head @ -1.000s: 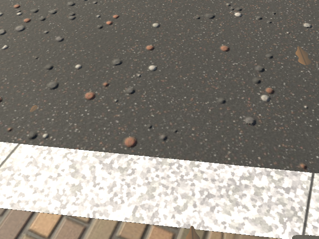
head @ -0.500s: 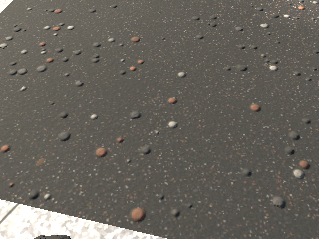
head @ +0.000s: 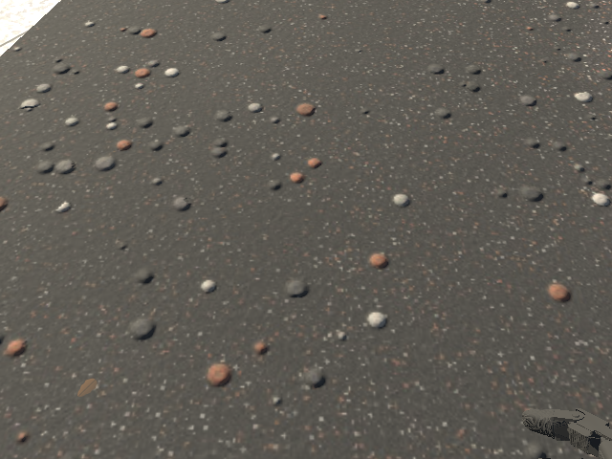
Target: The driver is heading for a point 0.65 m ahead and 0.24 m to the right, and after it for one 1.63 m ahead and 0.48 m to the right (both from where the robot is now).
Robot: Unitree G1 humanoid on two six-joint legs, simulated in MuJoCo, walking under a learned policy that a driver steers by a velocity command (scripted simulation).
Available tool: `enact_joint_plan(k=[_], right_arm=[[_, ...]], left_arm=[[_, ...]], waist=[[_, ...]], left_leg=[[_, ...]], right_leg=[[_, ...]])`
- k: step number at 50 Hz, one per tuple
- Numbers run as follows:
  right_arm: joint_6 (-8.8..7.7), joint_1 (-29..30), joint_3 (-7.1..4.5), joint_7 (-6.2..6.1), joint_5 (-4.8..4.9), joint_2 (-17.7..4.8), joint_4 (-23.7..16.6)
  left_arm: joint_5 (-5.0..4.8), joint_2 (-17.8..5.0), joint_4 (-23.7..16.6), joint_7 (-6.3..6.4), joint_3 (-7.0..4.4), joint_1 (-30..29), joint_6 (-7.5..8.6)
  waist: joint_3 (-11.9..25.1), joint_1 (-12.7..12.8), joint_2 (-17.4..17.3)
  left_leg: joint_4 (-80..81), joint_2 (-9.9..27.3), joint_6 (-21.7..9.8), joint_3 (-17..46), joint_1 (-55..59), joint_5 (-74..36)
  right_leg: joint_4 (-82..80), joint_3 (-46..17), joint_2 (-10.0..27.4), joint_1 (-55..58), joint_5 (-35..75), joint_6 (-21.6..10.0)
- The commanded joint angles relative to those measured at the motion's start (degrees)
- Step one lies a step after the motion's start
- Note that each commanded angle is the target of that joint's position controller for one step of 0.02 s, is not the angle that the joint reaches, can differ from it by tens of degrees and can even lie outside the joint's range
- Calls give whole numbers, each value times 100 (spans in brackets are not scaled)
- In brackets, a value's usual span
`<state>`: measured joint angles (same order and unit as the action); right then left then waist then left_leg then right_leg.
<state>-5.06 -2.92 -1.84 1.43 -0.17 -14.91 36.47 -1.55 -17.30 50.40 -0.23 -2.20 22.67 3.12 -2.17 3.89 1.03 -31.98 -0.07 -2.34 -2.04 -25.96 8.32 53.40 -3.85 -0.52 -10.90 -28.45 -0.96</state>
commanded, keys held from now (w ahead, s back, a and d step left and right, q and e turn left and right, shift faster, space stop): w+e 0.84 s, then e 0.16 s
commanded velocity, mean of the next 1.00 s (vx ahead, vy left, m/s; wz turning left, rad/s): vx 0.48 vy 0.00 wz -0.52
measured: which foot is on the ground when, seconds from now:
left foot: down 0.00-0.48, up 0.50-0.92, down 0.94-1.00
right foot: up 0.00-0.44, down 0.46-0.94, up 0.96-1.00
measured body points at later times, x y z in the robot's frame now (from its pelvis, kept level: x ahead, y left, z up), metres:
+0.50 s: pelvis +0.27 -0.05 -0.01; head +0.31 -0.07 +0.44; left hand +0.54 +0.13 -0.09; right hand +0.22 -0.34 -0.14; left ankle +0.10 +0.11 -0.69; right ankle +0.35 -0.15 -0.73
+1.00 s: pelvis +0.54 -0.11 +0.00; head +0.58 -0.13 +0.44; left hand +0.75 +0.11 -0.12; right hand +0.60 -0.44 -0.07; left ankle +0.69 -0.07 -0.73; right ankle +0.36 -0.15 -0.67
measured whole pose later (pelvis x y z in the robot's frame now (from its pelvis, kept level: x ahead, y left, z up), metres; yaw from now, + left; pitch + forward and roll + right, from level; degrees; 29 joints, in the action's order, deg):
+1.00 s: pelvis +0.54 -0.11 +0.00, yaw -34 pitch +2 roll +1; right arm -6.2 -1.7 -2.5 1.0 -1.3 -15.7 39.2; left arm -1.3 -18.2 40.9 1.5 -4.6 19.8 0.5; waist -2.1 4.1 1.2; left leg -31.0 -1.2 -0.5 0.5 -26.9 6.3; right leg 56.0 -11.6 -5.9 -14.8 -32.7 0.1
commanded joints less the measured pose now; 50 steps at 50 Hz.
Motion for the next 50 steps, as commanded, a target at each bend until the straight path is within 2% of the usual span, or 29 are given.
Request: enact_joint_plan(k=[1, 2, 3, 4, 6, 9, 13, 16, 18, 21, 22, 23, 24, 25, 26, 27, 28, 29, 30, 32, 35, 38, 42, 45, 46, 47, 48, 49, 50], right_arm=[[8, -1451, -296, -77, 6, -812, 146], [-20, -1175, -241, -49, -17, -604, 171], [-72, -1015, -244, -47, -67, -606, 203], [-127, -937, -247, -30, -64, -518, 239], [-197, -815, -295, -41, -54, -596, 363], [-216, -890, -346, -96, -76, -723, 541], [-145, -1057, -395, -173, -39, -942, 699], [-39, -1383, -443, -192, 35, -1077, 880], [59, -1502, -473, -197, 96, -1147, 971], [196, -1396, -533, -253, 154, -1368, 959], [250, -1331, -543, -276, 163, -1419, 936], [264, -1247, -504, -302, 176, -1359, 900], [201, -1455, -346, -298, -40, -925, 772], [6, -1774, -145, -207, -58, -380, 449], [-196, -1072, -268, -112, 151, -986, 408], [-295, -676, -281, -73, 295, -1055, 249], [-330, -672, -260, -118, 198, -950, 297], [-304, -710, -299, -159, 35, -989, 354], [-249, -784, -319, -152, -24, -1012, 378], [-131, -937, -311, -145, -57, -882, 388], [-41, -375, -220, -160, -83, -642, 200], [-82, 265, -144, -106, -40, -497, 51], [-164, 622, -204, -16, 63, -712, -93], [-241, 220, -326, -13, -16, -941, -21], [-273, -196, -377, -44, -74, -1007, 71], [-295, -805, -443, -79, -189, -1278, 102], [-203, -1213, -502, -111, -289, -1620, 148], [-98, -1350, -481, -65, -83, -1397, 209], [-25, -1052, -359, -94, -54, -948, 50]], left_arm=[[-98, -802, -653, 17, -178, -462, 188], [-8, -729, -658, 37, -206, -628, 138], [-16, -604, -649, 30, -210, -411, 69], [-22, -486, -590, 26, -196, -304, 1], [-27, -327, -631, 34, -192, -355, -119], [23, -274, -820, 13, -193, -758, -165], [37, -124, -1054, -148, -118, -1490, -83], [37, -107, -1329, -244, -90, -2039, -79], [35, -156, -1502, -305, -104, -2248, -86], [40, -406, -1592, -346, -243, -1896, -133], [23, -602, -1475, -327, -363, -1303, -152], [11, -913, -1233, -251, -553, -343, -176], [-11, -1452, -1089, -114, -708, 326, -248], [-12, -1794, -1293, -140, -709, -31, -160], [18, -1212, -1350, -179, -553, 30, -88], [50, -983, -1318, -177, -483, -155, -14], [43, -858, -1342, -177, -438, -502, 27], [65, -679, -1407, -151, -384, -808, 38], [134, -615, -1485, -133, -348, -909, 54], [114, -674, -1504, -78, -371, -1003, 65], [66, -880, -1415, 36, -430, -769, 56], [38, -916, -1321, 96, -446, -532, 1], [-11, -881, -1161, 120, -451, -197, -54], [29, -857, -1191, 181, -474, -331, -160], [23, -737, -1269, 187, -437, -477, -181], [94, -450, -1428, 184, -337, -521, -175], [85, -30, -1461, 191, -215, 437, -163], [18, -554, -1416, 174, -266, 839, -157], [-29, -937, -1379, 186, -389, 350, -228]], waist=[[891, -881, -650], [477, -736, -503], [437, -505, -802], [366, -436, -724], [208, -304, -580], [-13, -356, -411], [-175, -623, -284], [-337, -825, -209], [-364, -837, -260], [81, -464, -571], [425, -106, -604], [908, 419, -467], [1415, 485, 547], [2164, -104, 1504], [2118, 346, 564], [1313, 287, 394], [821, -24, -157], [581, -222, -166], [451, -356, 23], [480, -510, 32], [246, -361, 50], [181, -90, 267], [170, 21, 396], [276, -254, 645], [523, -509, 611], [1277, -759, 243], [2160, -454, -1333], [2565, -421, -1784], [1848, -576, -1134]], left_leg=[[1569, 1897, -1002, 2516, 3302, 685], [1805, 1615, -857, 1963, 2686, 238], [1994, 1584, -875, 1633, 2276, -68], [2118, 1497, -879, 1333, 2049, -487], [2400, 1508, -935, 906, 1737, -648], [2518, 1460, -913, 296, 1830, -1123], [2572, 1333, -739, -413, 2004, -1280], [2436, 1515, -695, -608, 2594, -1462], [2172, 1631, -620, -715, 3049, -1934], [1066, 1639, -426, -953, 3362, -4533], [194, 1551, -336, -1043, 3241, -5114], [-1078, 1326, -130, -1173, 2578, -4705], [-2942, 950, 136, -1158, 933, -1547], [-4740, -334, 418, -120, -1315, 2604], [-4947, -8, 277, 810, -1950, 2375], [-4634, 221, 136, 733, -2166, 1854], [-4065, 474, 128, 724, -1877, 1434], [-3595, 620, 192, 711, -1506, 1192], [-3446, 687, 233, 720, -1095, 1080], [-2969, 681, 439, 636, -864, 914], [-1820, 526, 666, 498, -887, 27], [-493, 226, 683, 458, -427, -1101], [233, 67, 563, 660, -154, -1229], [569, -64, 294, 630, 311, -710], [876, -7, 145, 532, 971, -1132], [603, 763, -194, 1084, 2315, -2155], [392, 2353, -1198, 3023, 4364, -3463], [627, 2810, -1543, 4196, 4493, -2592], [772, 2457, -1312, 3390, 3903, -2173]], right_leg=[[1744, -213, 511, -3122, 538, -28], [1460, -202, 633, -2946, 853, -17], [1365, -249, 763, -2588, 1113, 35], [1291, -244, 802, -2385, 1199, 69], [1151, -235, 848, -2422, 1413, 150], [418, -294, 841, -2808, 2202, 215], [-932, 135, 729, -2597, 3218, 119], [-1474, 344, 665, -2797, 3124, -22], [-1676, 500, 578, -2897, 2736, -156], [-1709, 971, 73, -2041, 1856, -482], [-1789, 1090, -173, -1269, 1716, -640], [-2197, 988, -355, 187, 2067, -874], [-2209, -673, 704, 1918, 2362, -1265], [-3205, -4168, 1952, 3451, 1001, -2511], [-3703, -4105, 1940, 3397, 678, -2224], [-3735, -3246, 1747, 2708, 1014, -1964], [-3739, -2597, 1483, 1824, 1695, -1751], [-3810, -2140, 1300, 1164, 2337, -1668], [-3844, -1835, 1142, 672, 3222, -1631], [-4019, -1593, 1033, 238, 3446, -1681], [-4092, -1149, 777, -189, 3514, -1525], [-4001, -969, 506, -409, 2827, -1218], [-3625, -1516, 728, -15, 2249, -1074], [-2737, -1863, 691, 393, 3209, -793], [-2169, -1731, 408, 318, 3553, -579], [-927, -1440, 69, -197, 2935, -321], [996, -751, -748, -1977, -627, 117], [2084, -747, -432, -2611, -1171, 258], [2453, -728, -186, -2892, -733, 392]])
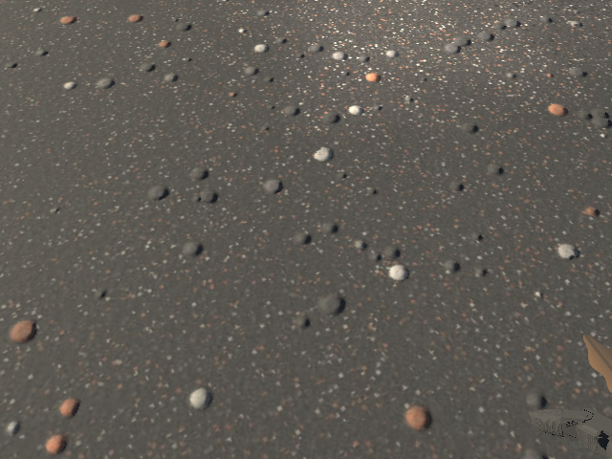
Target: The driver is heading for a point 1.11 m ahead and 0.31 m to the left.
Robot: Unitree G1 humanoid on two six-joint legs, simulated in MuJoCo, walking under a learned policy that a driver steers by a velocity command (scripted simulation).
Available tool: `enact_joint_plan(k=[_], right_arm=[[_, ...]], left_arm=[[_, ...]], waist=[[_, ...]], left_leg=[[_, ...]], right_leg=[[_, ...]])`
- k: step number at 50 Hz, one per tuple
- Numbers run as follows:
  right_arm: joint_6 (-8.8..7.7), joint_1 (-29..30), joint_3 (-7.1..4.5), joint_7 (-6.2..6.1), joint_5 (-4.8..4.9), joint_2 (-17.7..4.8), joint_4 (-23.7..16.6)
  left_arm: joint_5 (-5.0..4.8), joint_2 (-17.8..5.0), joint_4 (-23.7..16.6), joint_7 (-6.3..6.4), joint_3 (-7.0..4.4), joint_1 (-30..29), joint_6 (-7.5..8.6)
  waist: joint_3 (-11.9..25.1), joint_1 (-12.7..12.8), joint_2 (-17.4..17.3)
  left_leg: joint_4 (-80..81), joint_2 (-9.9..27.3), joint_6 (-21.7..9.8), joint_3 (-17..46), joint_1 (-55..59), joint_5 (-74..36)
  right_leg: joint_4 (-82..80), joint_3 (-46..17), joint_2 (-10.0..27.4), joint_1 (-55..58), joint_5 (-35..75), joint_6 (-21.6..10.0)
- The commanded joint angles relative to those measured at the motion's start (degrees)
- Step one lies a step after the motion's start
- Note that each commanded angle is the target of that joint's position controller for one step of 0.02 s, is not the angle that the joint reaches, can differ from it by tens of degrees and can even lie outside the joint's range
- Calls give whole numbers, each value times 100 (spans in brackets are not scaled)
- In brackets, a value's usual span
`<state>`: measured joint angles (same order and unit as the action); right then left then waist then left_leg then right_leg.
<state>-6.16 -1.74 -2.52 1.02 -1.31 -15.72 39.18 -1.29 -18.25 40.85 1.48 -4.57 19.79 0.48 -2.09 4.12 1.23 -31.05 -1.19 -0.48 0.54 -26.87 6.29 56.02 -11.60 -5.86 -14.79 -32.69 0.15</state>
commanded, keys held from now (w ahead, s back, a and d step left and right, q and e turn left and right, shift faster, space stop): e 0.06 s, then q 0.94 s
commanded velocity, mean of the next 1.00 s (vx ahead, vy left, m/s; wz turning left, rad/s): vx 0.06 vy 0.00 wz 0.25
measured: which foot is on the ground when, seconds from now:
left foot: down 0.00-0.92, up 0.94-1.00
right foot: up 0.00-0.28, down 0.30-0.52, up 0.54-0.92, down 0.94-1.00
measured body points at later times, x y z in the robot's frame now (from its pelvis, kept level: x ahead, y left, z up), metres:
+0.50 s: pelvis +0.09 +0.01 +0.00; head +0.10 +0.02 +0.45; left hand +0.25 +0.28 -0.08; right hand +0.20 -0.27 -0.11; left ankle +0.09 +0.11 -0.72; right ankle +0.10 -0.13 -0.72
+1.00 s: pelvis +0.09 -0.02 +0.01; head +0.12 -0.02 +0.46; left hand +0.14 +0.29 -0.07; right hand +0.35 -0.24 -0.08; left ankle +0.07 +0.10 -0.69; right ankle +0.14 -0.13 -0.72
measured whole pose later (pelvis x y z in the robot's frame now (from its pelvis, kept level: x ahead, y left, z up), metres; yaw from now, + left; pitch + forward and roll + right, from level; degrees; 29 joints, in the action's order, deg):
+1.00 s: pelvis +0.09 -0.02 +0.01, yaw +21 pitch +1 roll -1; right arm 2.9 -7.3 -5.0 -1.2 1.2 -19.5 40.1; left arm 1.6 -15.8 39.6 1.1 -4.5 10.0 0.7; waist -2.1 -0.8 -2.7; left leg -47.7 -5.9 0.6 10.1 -24.9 26.6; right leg 27.9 -1.9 -1.9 -15.0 -13.8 -0.4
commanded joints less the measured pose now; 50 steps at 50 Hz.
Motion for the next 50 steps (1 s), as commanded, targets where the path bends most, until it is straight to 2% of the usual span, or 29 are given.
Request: enact_joint_plan(k=[1, 3, 4, 6, 9, 12, 14, 15, 16, 17, 19, 21, 23, 25, 26, 27, 28, 29, 31, 32, 34, 38, 43, 45, 46, 47, 48, 49, 50], right_arm=[[169, -874, -216, -81, 40, -664, -258], [266, -489, -163, -107, 12, -578, -200], [262, -486, -174, -94, -24, -636, -115], [237, -422, -177, -65, -33, -674, 42], [226, -172, -123, 8, 80, -595, 206], [302, -251, -148, 72, 204, -819, 363], [355, -321, -94, 80, 264, -768, 430], [353, -459, -42, 95, 196, -665, 442], [335, -742, -18, 131, 91, -570, 437], [372, -860, 9, 81, 179, -438, 431], [475, -689, -96, -9, 197, -713, 435], [596, -887, -153, -38, 163, -732, 432], [648, -992, -182, 2, 197, -641, 391], [679, -1043, -210, 46, 197, -608, 361], [690, -999, -259, 45, 160, -760, 297], [692, -917, -410, -9, 133, -1322, 212], [680, -1218, -447, 3, 52, -1476, 198], [583, -1505, -390, 11, -56, -1370, 236], [487, -1034, -374, -48, 116, -1276, 113], [512, -851, -353, -111, 197, -1195, 65], [630, -754, -332, -197, 225, -1122, 34], [779, -756, -402, -292, 235, -1211, -44], [871, -531, -444, -237, 261, -1250, -177], [910, -340, -427, -249, 335, -1187, -247], [912, -411, -393, -271, 337, -1054, -270], [904, -665, -316, -261, 251, -759, -281], [838, -697, -379, -249, 266, -882, -414], [795, -805, -507, -243, 196, -1280, -329], [823, -905, -590, -231, 248, -1430, -191]], left_arm=[[-26, -942, -517, 42, -194, 130, -44], [0, -807, -627, 66, -228, -114, -208], [5, -553, -630, 69, -159, -84, -258], [72, -169, -643, 86, -31, -53, -266], [198, 35, -544, 53, 87, -145, -224], [183, -177, -524, 7, 36, -412, -238], [231, -333, -582, 7, -5, -601, -233], [280, -593, -698, 52, -52, -661, -229], [300, -929, -810, 120, -116, -744, -264], [267, -930, -662, 106, -158, -833, -293], [251, -660, -714, 85, -127, -1082, -238], [185, -690, -713, 122, -157, -1149, -169], [134, -642, -730, 175, -159, -1297, -148], [65, -626, -706, 211, -179, -1413, -171], [63, -582, -648, 217, -191, -1268, -176], [172, -355, -762, 212, -152, -1143, -170], [217, -267, -916, 241, -98, -1676, -157], [185, -288, -965, 243, -111, -1829, -132], [134, -392, -771, 230, -170, -1520, -129], [158, -463, -724, 246, -195, -1488, -116], [138, -320, -697, 226, -163, -1458, -78], [85, -156, -642, 124, -89, -1460, -10], [50, -318, -560, -15, -147, -1236, 68], [57, -317, -438, -61, -182, -905, 126], [91, -465, -391, -50, -237, -777, 135], [192, -853, -455, -6, -311, -717, 107], [410, -1156, -500, -32, -357, -900, 81], [435, -894, -630, -25, -285, -1129, 123], [360, -569, -685, 7, -190, -1430, 137]], waist=[[1328, -622, -745], [710, -392, -726], [573, -348, -841], [688, -258, -887], [1041, -190, -854], [928, -239, -807], [664, -198, -716], [685, -261, -456], [743, -484, 237], [769, -557, 1042], [350, -440, 1023], [361, -479, 1063], [433, -542, 949], [436, -589, 743], [376, -528, 318], [342, -266, -1032], [276, -721, -1631], [525, -890, -1358], [672, -600, -627], [671, -546, -536], [750, -492, -681], [858, -571, -850], [695, -554, -1146], [662, -320, -1105], [705, -318, -924], [826, -481, 144], [519, -605, 1394], [469, -603, 1004], [371, -700, 679]], left_leg=[[745, 2259, -1270, 2251, 3327, -2006], [996, 1789, -1127, 1325, 2148, -2163], [1191, 1585, -1123, 1052, 1673, -2278], [1330, 1541, -1321, 821, 1479, -2828], [1290, 1407, -1299, 507, 1320, -3128], [1223, 1288, -1178, 668, 1263, -1754], [1149, 1078, -813, 851, 826, -265], [961, 901, -501, 893, 521, 464], [503, 436, -234, 590, 125, 1511], [156, 134, -45, -30, 386, 1619], [-463, 54, 61, -198, 261, 1239], [-925, 149, 65, -166, 296, 1392], [-1086, 201, -10, -235, 432, 1518], [-486, 178, -166, -270, 729, 901], [44, 307, -333, 89, 904, -77], [647, 1033, -836, 1487, 1130, -1208], [1189, 1707, -1647, 2795, 1706, -1709], [1279, 2063, -1974, 3117, 2183, -2054], [957, 1763, -1618, 2437, 2388, -2239], [913, 1642, -1432, 2232, 2353, -2235], [910, 1333, -1285, 1972, 2213, -2195], [903, 1116, -1194, 1973, 2158, -1585], [935, 1025, -1135, 2559, 1671, -856], [723, 802, -899, 2635, 1452, -561], [480, 574, -651, 2512, 1110, 57], [-629, 43, -308, 1843, 449, 1595], [-1862, -679, 19, 868, -527, 3023], [-3047, -224, 212, 942, -591, 2946], [-3484, -146, 292, 906, -570, 2557]], right_leg=[[2116, 315, 523, -2523, 55, 358], [1622, 510, 820, -2155, 379, 416], [1261, 647, 793, -1772, 468, 399], [472, 733, 724, -1307, 540, 400], [-1136, 795, 814, -271, 1420, 326], [-2322, 974, 622, 359, 2181, 243], [-3255, 924, 644, 978, 2716, 9], [-3285, 452, 1158, 1345, 3197, -199], [-3107, 54, 1822, 1612, 3833, -516], [-3417, -82, 1992, 917, 2656, -819], [-3601, -31, 1882, 576, 2228, -746], [-3451, -8, 2116, 468, 2983, -847], [-3211, 136, 2267, 378, 3756, -895], [-2853, 476, 2097, 243, 3638, -669], [-2411, 802, 1809, 49, 3042, -393], [-1353, 1600, 1005, -528, 2146, 116], [-427, 1422, 311, -1570, 268, 338], [665, 796, 373, -2076, -686, 314], [1145, 534, 590, -2273, -137, 292], [930, 500, 678, -2238, 218, 322], [497, 640, 598, -1890, 619, 428], [-823, 704, 427, -1319, 1056, 503], [-2091, 737, 264, -496, 1284, 408], [-3250, 848, 253, 118, 2065, 259], [-3599, 661, 597, 624, 2471, 109], [-3821, -421, 1790, 1148, 2885, -350], [-4048, -1723, 2749, 796, 3662, -1298], [-4073, -1727, 2979, 536, 3561, -1635], [-4005, -1101, 2607, 401, 3313, -1426]])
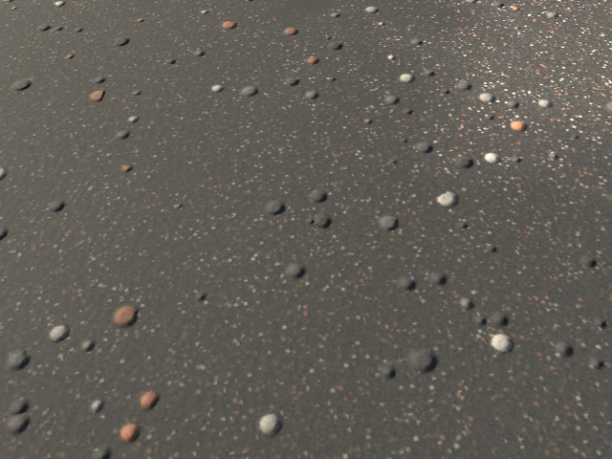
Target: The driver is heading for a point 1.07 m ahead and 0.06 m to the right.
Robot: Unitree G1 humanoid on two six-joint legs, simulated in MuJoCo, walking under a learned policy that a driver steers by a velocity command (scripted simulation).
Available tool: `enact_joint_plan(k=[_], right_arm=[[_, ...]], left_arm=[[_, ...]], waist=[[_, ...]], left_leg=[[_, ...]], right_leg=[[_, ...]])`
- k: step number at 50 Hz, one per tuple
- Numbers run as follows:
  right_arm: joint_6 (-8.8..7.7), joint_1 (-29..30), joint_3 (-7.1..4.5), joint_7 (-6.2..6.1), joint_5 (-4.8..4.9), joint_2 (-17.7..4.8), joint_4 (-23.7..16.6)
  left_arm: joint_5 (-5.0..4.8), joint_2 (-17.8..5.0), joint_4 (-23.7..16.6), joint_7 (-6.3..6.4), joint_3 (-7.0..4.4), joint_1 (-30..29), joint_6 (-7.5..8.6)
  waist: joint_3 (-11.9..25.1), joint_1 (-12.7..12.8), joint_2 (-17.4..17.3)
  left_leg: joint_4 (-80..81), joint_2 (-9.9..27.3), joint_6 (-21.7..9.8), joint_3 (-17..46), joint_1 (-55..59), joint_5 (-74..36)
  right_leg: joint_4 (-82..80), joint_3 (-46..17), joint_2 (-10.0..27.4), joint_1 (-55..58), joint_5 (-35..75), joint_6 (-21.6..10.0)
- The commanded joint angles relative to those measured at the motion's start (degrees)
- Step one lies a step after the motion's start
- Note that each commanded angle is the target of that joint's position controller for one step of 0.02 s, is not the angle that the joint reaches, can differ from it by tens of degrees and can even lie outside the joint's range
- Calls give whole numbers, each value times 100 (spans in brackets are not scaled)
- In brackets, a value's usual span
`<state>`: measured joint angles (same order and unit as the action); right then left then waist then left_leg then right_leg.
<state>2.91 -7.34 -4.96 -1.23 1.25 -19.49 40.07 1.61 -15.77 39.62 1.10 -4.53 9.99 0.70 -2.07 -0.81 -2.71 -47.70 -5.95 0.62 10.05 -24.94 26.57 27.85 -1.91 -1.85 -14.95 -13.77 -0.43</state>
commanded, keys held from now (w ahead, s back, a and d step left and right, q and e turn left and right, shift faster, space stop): q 0.10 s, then no key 0.74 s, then w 0.16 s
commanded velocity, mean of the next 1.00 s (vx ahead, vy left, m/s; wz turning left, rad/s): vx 0.02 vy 0.00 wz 0.19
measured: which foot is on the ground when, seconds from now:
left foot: up 0.00-0.28, down 0.30-1.00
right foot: down 0.00-0.32, up 0.34-0.62, down 0.64-1.00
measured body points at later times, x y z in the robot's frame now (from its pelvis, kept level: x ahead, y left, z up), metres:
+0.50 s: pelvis -0.02 +0.04 +0.01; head +0.00 +0.07 +0.45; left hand +0.06 +0.35 -0.12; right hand +0.18 -0.18 -0.09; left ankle -0.03 +0.14 -0.74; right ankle -0.01 -0.12 -0.69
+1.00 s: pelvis +0.00 +0.03 +0.00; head +0.00 +0.03 +0.45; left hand +0.03 +0.31 -0.13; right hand +0.13 -0.23 -0.13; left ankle -0.03 +0.14 -0.73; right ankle -0.01 -0.11 -0.73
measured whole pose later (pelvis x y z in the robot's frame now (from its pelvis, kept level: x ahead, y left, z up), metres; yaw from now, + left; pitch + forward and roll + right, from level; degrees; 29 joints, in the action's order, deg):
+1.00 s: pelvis +0.00 +0.03 +0.00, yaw +9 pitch -1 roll +0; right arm -0.3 -12.7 -3.0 -1.1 0.8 -15.0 53.1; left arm -0.8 -14.4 52.5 2.0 -1.9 15.0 1.9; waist 0.1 0.0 0.0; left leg -33.8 -1.7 -2.3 1.6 -13.2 23.5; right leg 32.6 -1.0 1.2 -11.4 -22.5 -0.1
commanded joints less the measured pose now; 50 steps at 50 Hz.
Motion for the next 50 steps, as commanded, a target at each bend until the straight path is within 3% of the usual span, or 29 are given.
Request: enact_joint_plan(k=[1, 2, 3, 5, 7, 9, 11, 14, 15, 16, 17, 18, 19, 21, 24, 26, 28, 30, 31, 32, 33, 34, 35, 36, 42, 43, 45, 47, 50], right_arm=[[-13, -472, -347, -29, -12, -922, -144], [41, -465, -324, -36, -28, -807, -135], [63, -385, -274, -11, -8, -645, -187], [48, -55, -202, 33, 45, -461, -399], [20, 142, -120, 72, 6, -306, -546], [3, 137, -42, 117, -41, -186, -602], [6, 31, -50, 137, -42, -268, -584], [13, -499, -61, 175, -65, -252, -359], [14, -574, -74, 157, -87, -372, -345], [9, -703, -120, 87, -116, -749, -402], [-38, -395, -89, 102, -257, -843, -433], [-146, -292, -12, 130, -328, -516, -499], [-238, -184, 61, 129, -353, -363, -403], [-339, 88, 54, 114, -220, -409, -330], [-352, 192, 126, 79, -201, -230, -189], [-325, 205, 132, 76, -197, -202, -108], [-298, 163, 133, 77, -193, -221, -2], [-282, 264, 167, 79, -143, -163, 91], [-296, 174, 189, 89, -117, -108, 181], [-341, -11, 210, 105, -179, -43, 262], [-380, -218, 171, 150, -238, -128, 312], [-372, -69, 178, 138, -226, -100, 347], [-347, 139, 166, 114, -214, -173, 373], [-316, 219, 165, 77, -189, -114, 389], [-212, 50, 149, 6, -172, -60, 750], [-202, -35, 142, -5, -159, -63, 844], [-186, -116, 84, -31, -87, -172, 933], [-287, -163, 87, -35, -47, -126, 939], [-584, -193, 97, 37, -4, -20, 963]], left_arm=[[-25, -709, -591, 70, -159, -631, 110], [-110, -648, -578, 96, -130, -656, 105], [-123, -658, -548, 123, -114, -585, 83], [-80, -734, -471, 169, -143, -266, 30], [-76, -855, -387, 172, -186, -31, -18], [-116, -1017, -374, 114, -232, -100, -50], [-178, -1114, -330, 44, -249, -107, -67], [-327, -1043, -222, 2, -182, -216, -77], [-324, -865, -62, -15, -108, 93, -42], [-79, -505, -78, -59, 26, 268, 3], [-2, -340, -293, -23, 93, 22, 16], [-56, -736, -270, 42, -3, -324, -28], [-130, -816, -222, 46, -53, -311, -61], [-122, -843, -5, 106, -110, -66, -150], [-158, -617, 179, 101, -58, 158, -161], [-173, -489, 206, 97, 5, 19, -149], [-192, -504, 239, 97, 23, -31, -142], [-187, -481, 373, 85, 42, 162, -124], [-122, -517, 426, 74, 58, 229, -105], [-59, -741, 430, 85, 35, 247, -92], [-99, -1101, 453, 93, -41, 214, -98], [-145, -988, 549, 46, -51, 143, -81], [-116, -731, 545, 14, 17, 89, -50], [-74, -634, 592, 14, 54, 31, -18], [-110, -594, 894, 49, 116, 137, 86], [-120, -585, 973, 65, 120, 229, 71], [-186, -663, 1016, 110, 92, 274, 41], [-231, -658, 982, 138, 103, 305, 104], [-295, -749, 1060, 94, 69, 603, 303]], waist=[[273, -254, 941], [200, -181, 970], [150, -114, 995], [220, 126, 1125], [434, 292, 1178], [568, 299, 1252], [623, 294, 1336], [618, -17, 1229], [645, -22, 967], [969, 144, -165], [823, 187, -1247], [696, -107, -748], [602, -19, -700], [439, 77, -609], [495, 185, -477], [480, 82, -483], [492, 20, -462], [453, 174, -387], [417, 235, -244], [467, 142, 19], [417, -118, 535], [376, -32, 764], [258, 82, 609], [247, 72, 603], [173, 92, 431], [265, 101, 392], [-32, 102, 332], [-497, 108, 342], [-546, 177, 591]], left_leg=[[-2044, 368, 297, -147, -805, 192], [-2205, 408, 399, -195, -965, -98], [-2128, 448, 470, -332, -996, -247], [-1588, 548, 572, -598, -1078, -409], [-913, 644, 594, -669, -814, -236], [-193, 676, 506, -859, -221, -13], [421, 592, 416, -1063, 229, -100], [2319, 435, 79, -1285, 1292, -1460], [2904, 553, -94, -1015, 1971, -2172], [2902, 1598, -383, 297, 2889, -3724], [2818, 2519, -1360, 1188, 2252, -3977], [2945, 2456, -1685, 1172, 1983, -3561], [2986, 2280, -1597, 904, 1850, -3398], [2962, 1993, -1311, 582, 1841, -3256], [2846, 1730, -1251, 145, 1639, -3810], [2780, 1652, -1245, 91, 1672, -3708], [2751, 1701, -1295, 249, 1716, -3483], [2702, 1605, -1165, 264, 1560, -2971], [2726, 1491, -953, 223, 1365, -2577], [2682, 1303, -683, 136, 1157, -2113], [2681, 977, -500, -134, 1037, -1652], [2626, 731, -315, -449, 1343, -1458], [2511, 715, -258, -489, 1435, -1351], [2462, 735, -292, -492, 1452, -1435], [2443, 735, -275, -512, 1527, -1928], [2440, 661, -284, -584, 1536, -1357], [2332, 527, -398, -651, 1110, 540], [2295, 598, -511, -521, 579, 1340], [1857, 629, -542, -561, 222, 825]], right_leg=[[-1127, -1533, 1825, 417, 1150, -1117], [-1087, -1253, 1680, 516, 1176, -1047], [-1078, -970, 1562, 531, 1361, -1045], [-1069, -694, 1531, 896, 1588, -1135], [-953, -653, 1634, 1182, 1885, -1234], [-861, -503, 1688, 1056, 2150, -1256], [-767, -490, 1754, 968, 2397, -1274], [-329, -327, 1642, 654, 2320, -989], [-112, -150, 1476, 249, 1805, -607], [837, 330, 1006, -512, 267, -30], [1130, 425, 536, -1042, -1801, 324], [1872, 82, 636, -1029, -2124, 438], [2244, -41, 632, -1066, -2014, 449], [2413, -155, 663, -1194, -1582, 518], [2241, -94, 615, -728, -1133, 610], [1620, -7, 590, -495, -1035, 606], [1041, 42, 545, -259, -925, 586], [-11, 122, 479, 254, -135, 491], [-621, 55, 513, 675, 741, 402], [-616, -256, 788, 1073, 1590, 294], [-294, -241, 920, 1079, 1787, 113], [-291, -181, 786, 593, 956, -33], [-431, -172, 714, 379, 618, -16], [-506, -161, 701, 333, 595, 48], [-503, -71, 591, 368, 658, 126], [-504, -2, 516, 399, 87, 92], [-436, -8, 416, 59, -1737, -113], [-518, -282, 542, -285, -2675, -318], [-753, -1017, 977, 8, -2770, -683]])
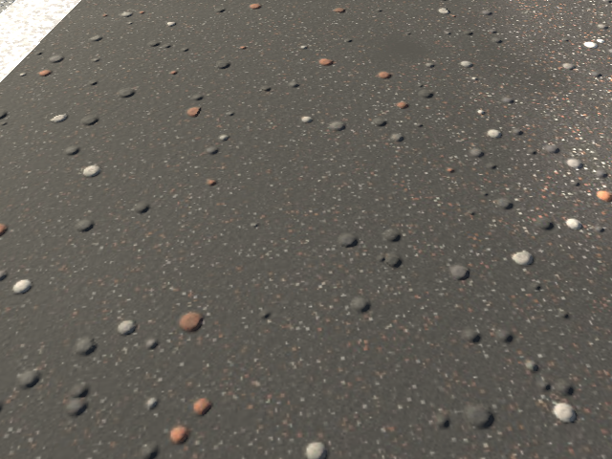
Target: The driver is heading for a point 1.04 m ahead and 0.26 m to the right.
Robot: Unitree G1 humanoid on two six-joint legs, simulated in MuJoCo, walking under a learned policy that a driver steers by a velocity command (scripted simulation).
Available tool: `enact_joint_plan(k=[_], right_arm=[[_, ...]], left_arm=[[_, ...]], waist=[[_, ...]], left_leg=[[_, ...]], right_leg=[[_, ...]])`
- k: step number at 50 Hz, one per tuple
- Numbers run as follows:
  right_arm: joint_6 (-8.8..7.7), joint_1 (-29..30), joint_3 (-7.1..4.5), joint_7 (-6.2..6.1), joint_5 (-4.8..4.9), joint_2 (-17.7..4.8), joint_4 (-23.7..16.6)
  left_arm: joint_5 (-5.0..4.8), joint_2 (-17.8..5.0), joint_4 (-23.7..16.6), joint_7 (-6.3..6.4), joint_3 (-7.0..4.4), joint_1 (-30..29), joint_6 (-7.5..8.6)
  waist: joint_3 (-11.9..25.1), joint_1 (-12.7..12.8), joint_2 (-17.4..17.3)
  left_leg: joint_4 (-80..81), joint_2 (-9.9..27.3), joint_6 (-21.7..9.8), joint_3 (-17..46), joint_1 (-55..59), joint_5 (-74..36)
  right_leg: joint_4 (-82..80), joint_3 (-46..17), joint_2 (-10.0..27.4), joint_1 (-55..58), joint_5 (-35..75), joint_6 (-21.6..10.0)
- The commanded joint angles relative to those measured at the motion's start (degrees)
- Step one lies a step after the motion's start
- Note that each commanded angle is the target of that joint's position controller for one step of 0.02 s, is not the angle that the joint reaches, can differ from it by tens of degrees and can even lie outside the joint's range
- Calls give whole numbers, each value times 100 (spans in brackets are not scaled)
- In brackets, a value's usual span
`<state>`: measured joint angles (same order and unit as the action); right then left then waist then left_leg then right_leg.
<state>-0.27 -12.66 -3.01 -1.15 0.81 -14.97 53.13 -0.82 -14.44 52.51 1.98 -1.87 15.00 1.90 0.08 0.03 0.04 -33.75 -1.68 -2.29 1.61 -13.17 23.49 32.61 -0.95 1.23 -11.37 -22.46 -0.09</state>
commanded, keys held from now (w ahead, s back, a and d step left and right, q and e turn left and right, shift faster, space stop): w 0.86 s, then w+e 0.14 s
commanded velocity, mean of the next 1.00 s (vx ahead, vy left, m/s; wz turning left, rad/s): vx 0.44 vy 0.00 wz -0.02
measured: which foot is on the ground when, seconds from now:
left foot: down 0.00-0.52, up 0.54-1.00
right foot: down 0.00-0.14, up 0.16-0.50, down 0.52-1.00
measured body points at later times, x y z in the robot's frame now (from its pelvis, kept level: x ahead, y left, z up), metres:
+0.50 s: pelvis +0.20 -0.03 -0.02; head +0.24 -0.03 +0.43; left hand +0.46 +0.19 -0.08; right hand +0.10 -0.29 -0.15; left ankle -0.01 +0.12 -0.73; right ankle +0.36 -0.13 -0.73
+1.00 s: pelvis +0.46 -0.03 +0.01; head +0.49 -0.03 +0.46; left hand +0.44 +0.25 -0.13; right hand +0.68 -0.27 -0.08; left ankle +0.65 +0.12 -0.70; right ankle +0.35 -0.13 -0.73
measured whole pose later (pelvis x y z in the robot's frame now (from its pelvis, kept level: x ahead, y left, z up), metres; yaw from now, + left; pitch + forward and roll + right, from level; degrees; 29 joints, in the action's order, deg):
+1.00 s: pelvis +0.46 -0.03 +0.01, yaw -2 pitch +2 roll -2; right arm -5.2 -1.4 -2.0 1.3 0.7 -14.6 45.5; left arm -1.1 -15.5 54.4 0.1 -2.5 22.0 4.1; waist -1.2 5.4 -2.0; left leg -29.3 4.7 0.5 2.5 -33.0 -2.9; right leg 12.9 0.3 -3.9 1.7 -16.1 -2.1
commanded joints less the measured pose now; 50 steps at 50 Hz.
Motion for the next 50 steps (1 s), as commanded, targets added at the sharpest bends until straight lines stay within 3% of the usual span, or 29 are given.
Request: enact_joint_plan(k=[1, 3, 4, 5, 6, 7, 8, 9, 10, 11, 12, 14, 17, 19, 21, 23, 25, 26, 27, 28, 29, 30, 31, 32, 34, 37, 42, 46, 50], right_arm=[[-356, 390, -90, 68, 52, -418, -359], [-488, 358, -78, 137, 86, -328, -355], [-527, 187, -78, 162, 107, -338, -299], [-553, -192, -108, 179, 121, -411, -133], [-575, -767, -184, 185, 116, -618, 120], [-579, -1519, -367, 183, 133, -1170, 405], [-563, -1995, -409, 222, 65, -1342, 466], [-576, -1816, -251, 239, -63, -892, 406], [-584, -1692, -182, 239, -104, -676, 338], [-563, -1648, -103, 244, -103, -510, 319], [-528, -1614, -82, 223, -40, -559, 338], [-417, -1469, 10, 162, -26, -358, 315], [-395, -1056, -20, -5, -17, -702, 106], [-467, -1324, -92, -31, 11, -974, 194], [-495, -1348, -115, -22, 75, -947, 242], [-446, -1292, -154, 1, 24, -1000, 232], [-314, -1252, -139, 7, -65, -935, 175], [-284, -1401, -36, 1, -182, -654, 32], [-400, -2321, 212, 70, -86, 332, 22], [-536, -1841, 68, 118, 81, -360, 42], [-607, -1114, -42, 133, 226, -736, -206], [-639, -792, -36, 93, 189, -743, -289], [-619, -682, -75, 55, 88, -714, -303], [-556, -828, -84, 46, 48, -630, -282], [-428, -922, -77, 30, 25, -459, -257], [-351, -304, -84, 4, -55, -483, -519], [-461, 688, -49, 77, -73, -379, -811], [-530, 1503, 7, 180, -17, -341, -1110], [-644, 1653, -29, 294, 15, -557, -1281]], left_arm=[[-62, -955, -194, -20, -222, 210, 225], [-86, -1082, -186, -64, -263, 232, 245], [-103, -1096, -241, -85, -261, 86, 235], [-115, -1007, -364, -108, -230, -245, 226], [-104, -823, -556, -128, -171, -675, 253], [-57, -604, -795, -143, -118, -982, 360], [0, -623, -865, -138, -121, -968, 480], [-135, -760, -833, -177, -163, -849, 529], [-251, -657, -813, -229, -132, -819, 536], [-213, -561, -865, -269, -114, -969, 521], [-163, -470, -941, -304, -92, -1089, 522], [-84, -355, -1067, -420, -49, -1280, 488], [-2, -79, -1332, -520, 89, -1856, 450], [-47, -260, -1429, -483, 50, -2002, 395], [-86, -537, -1475, -439, -30, -2013, 359], [-71, -776, -1391, -399, -155, -1603, 345], [-93, -1072, -929, -330, -368, -102, 273], [-41, -1408, -738, -273, -459, 793, 231], [62, -1767, -598, -362, -476, 1002, 260], [3, -1159, -625, -391, -337, 735, 298], [-13, -937, -689, -389, -270, 175, 345], [33, -870, -759, -400, -242, -262, 387], [108, -769, -772, -422, -217, -510, 422], [179, -691, -749, -426, -195, -624, 457], [129, -605, -650, -434, -173, -605, 502], [107, -840, -486, -352, -223, -336, 523], [34, -1007, -277, -208, -245, 181, 436], [-34, -1020, -22, -183, -241, 763, 329], [-54, -1136, 28, -136, -303, 864, 187]], waist=[[-711, 114, 496], [-681, 20, 906], [-732, -111, 980], [-721, -338, 874], [-619, -593, 454], [-341, -764, -855], [-93, -935, -1679], [-207, -708, -972], [-277, -584, -613], [-376, -528, -242], [-494, -466, -378], [-621, -363, -424], [-711, -329, -436], [-705, -321, -609], [-778, -195, -619], [-374, 104, -707], [559, 839, -686], [1241, 1051, 37], [2191, 445, 1870], [1621, 613, 1248], [596, 507, 857], [263, 326, 273], [58, 140, 153], [101, -63, 371], [45, -200, 418], [-309, -125, 264], [-391, 213, 148], [-549, 507, 118], [-456, 365, 318]], left_leg=[[208, 133, -230, 131, -1080, 780], [-173, 41, -244, -235, -1045, 113], [88, 68, -325, -243, -748, 32], [544, 76, -401, -192, -103, -121], [941, 217, -512, 278, 663, -337], [1431, 896, -853, 1630, 1880, -1054], [1863, 1883, -1388, 3180, 3023, -2231], [1705, 2147, -1545, 3211, 3125, -2618], [1672, 2105, -1497, 2828, 3213, -2673], [1818, 1944, -1313, 2348, 3285, -2833], [1890, 1997, -1234, 2020, 3016, -3265], [2269, 1657, -1009, 1396, 2367, -3108], [2784, 1108, -795, 530, 792, -2742], [3089, 1265, -780, 519, 602, -2510], [2991, 1436, -672, 447, 1002, -2826], [2236, 1517, -492, 293, 1532, -4536], [280, 1202, -236, -8, 1240, -5650], [-1571, 900, -96, -110, -84, -3850], [-3634, -255, 173, 186, -1783, 653], [-4345, -18, 56, 720, -2395, 806], [-4436, 288, -63, 518, -2795, 286], [-4158, 600, -109, 431, -2516, -284], [-3839, 806, -103, 385, -2232, -617], [-3630, 972, -102, 455, -1835, -817], [-3267, 1037, -41, 381, -1637, -866], [-2458, 1146, 169, 321, -2235, -1433], [-691, 941, 311, 88, -2402, -2924], [144, 721, 340, 13, -2361, -3007], [713, 534, 227, 105, -1981, -2353]], right_leg=[[-1444, -1500, 902, -130, -1889, -870], [-1875, -2178, 1393, 63, -1667, -1134], [-1820, -2175, 1435, -128, -1302, -1140], [-1551, -1772, 1202, -453, -605, -978], [-780, -1008, 706, -916, 507, -661], [1021, 115, -101, -1865, 1528, -196], [2583, 153, -432, -3289, -290, 8], [3481, -277, -189, -3932, -1014, -117], [3902, -395, 19, -4336, -808, -277], [3981, -247, 216, -4718, -403, -388], [3723, -200, 415, -4697, -107, -391], [2955, 40, 556, -4223, 429, -224], [1024, 451, 233, -2513, 1757, 24], [411, 460, 46, -1758, 2263, 22], [-43, 295, 17, -1652, 2448, -136], [-97, 321, -146, -1133, 2259, -354], [-10, 495, -350, 659, 1908, -640], [117, -791, 721, 2299, 1477, -963], [-1130, -3951, 2092, 3552, -426, -1953], [-1952, -4604, 1950, 2976, -1391, -1763], [-2010, -3669, 1830, 2063, -1118, -1491], [-2089, -2919, 1624, 1216, -267, -1373], [-2176, -2287, 1390, 551, 466, -1301], [-2303, -1896, 1221, 167, 817, -1271], [-2559, -1452, 1076, -184, 1073, -1341], [-2863, -1166, 1116, -290, 1161, -1474], [-2857, -552, 894, 151, 1711, -1214], [-2589, -621, 988, 660, 1817, -1189], [-1978, -985, 1254, 1209, 2253, -1079]])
